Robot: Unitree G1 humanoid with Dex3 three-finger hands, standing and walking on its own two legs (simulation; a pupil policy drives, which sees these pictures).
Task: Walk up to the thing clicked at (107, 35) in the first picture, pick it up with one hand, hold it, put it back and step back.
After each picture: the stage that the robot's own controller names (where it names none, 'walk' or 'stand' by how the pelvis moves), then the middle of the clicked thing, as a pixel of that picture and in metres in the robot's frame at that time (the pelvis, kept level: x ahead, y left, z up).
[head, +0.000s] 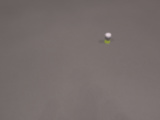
stand; (107, 38) +1.52 -0.28 -0.72
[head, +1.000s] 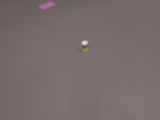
walk; (84, 46) +1.41 +0.09 -0.70
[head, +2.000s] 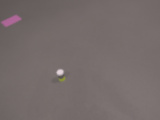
walk; (61, 75) +0.93 +0.31 -0.72
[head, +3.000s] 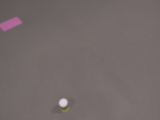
walk; (64, 105) +0.56 +0.22 -0.70
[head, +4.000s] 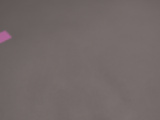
stand; out of the picture +0.35 +0.22 -0.70
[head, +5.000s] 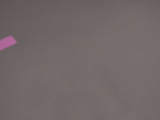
stand; out of the picture +0.34 +0.19 -0.72
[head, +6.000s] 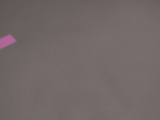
stand; out of the picture +0.34 +0.20 -0.72
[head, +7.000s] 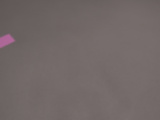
stand; out of the picture +0.33 +0.20 -0.73
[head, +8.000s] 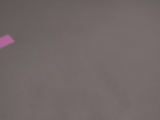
stand; out of the picture +0.32 +0.20 -0.73
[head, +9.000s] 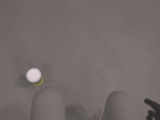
go down; (35, 77) +0.39 +0.24 -0.39
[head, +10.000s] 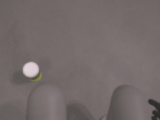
go down; (33, 72) +0.40 +0.25 -0.31
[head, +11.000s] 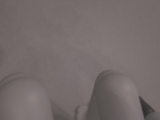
close in; out of the picture +0.37 +0.29 -0.22
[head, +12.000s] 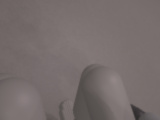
close; out of the picture +0.38 +0.30 -0.21
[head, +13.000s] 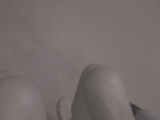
lift; out of the picture +0.37 +0.30 -0.22
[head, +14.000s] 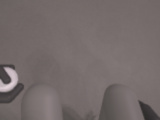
lift; (6, 83) +0.31 +0.27 -0.09
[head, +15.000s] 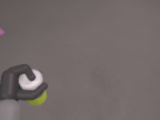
hold; (34, 88) +0.33 +0.18 +0.04
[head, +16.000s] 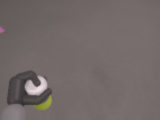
hold; (39, 93) +0.33 +0.17 -0.01
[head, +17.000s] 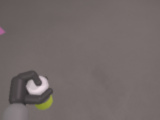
hold; (40, 93) +0.33 +0.17 -0.01
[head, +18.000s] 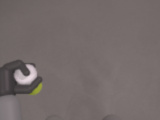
crouch; (29, 80) +0.37 +0.20 -0.06
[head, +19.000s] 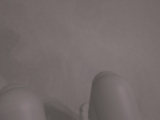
lower; out of the picture +0.42 +0.28 -0.16
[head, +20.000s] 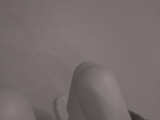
lower; out of the picture +0.41 +0.31 -0.22
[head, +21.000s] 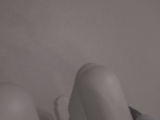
lower; out of the picture +0.40 +0.31 -0.22
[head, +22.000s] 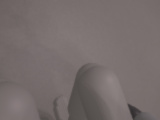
lower; out of the picture +0.40 +0.31 -0.22
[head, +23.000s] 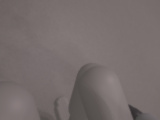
lower; out of the picture +0.40 +0.31 -0.22
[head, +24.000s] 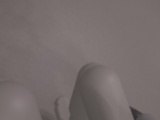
withdraw; out of the picture +0.39 +0.29 -0.23
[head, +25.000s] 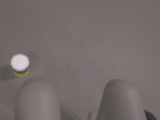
stand; (20, 66) +0.41 +0.25 -0.28
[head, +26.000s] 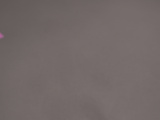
stand; out of the picture +0.36 +0.19 -0.65
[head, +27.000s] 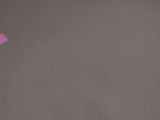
stand; out of the picture +0.37 +0.20 -0.67
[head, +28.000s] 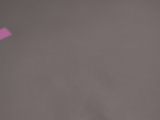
stand; out of the picture +0.37 +0.19 -0.67
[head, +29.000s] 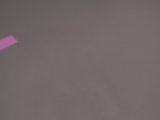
walk; out of the picture +0.38 +0.19 -0.72
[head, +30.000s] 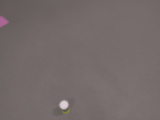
walk; (64, 107) +0.50 +0.20 -0.70
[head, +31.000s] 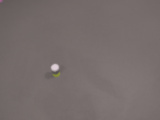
walk; (55, 70) +0.80 +0.25 -0.70
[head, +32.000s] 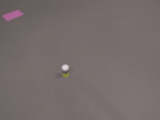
stand; (65, 70) +0.99 +0.21 -0.71
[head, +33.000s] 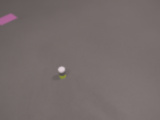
stand; (62, 72) +0.98 +0.24 -0.72
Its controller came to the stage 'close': yes
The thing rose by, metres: 0.71
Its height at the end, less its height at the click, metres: +0.00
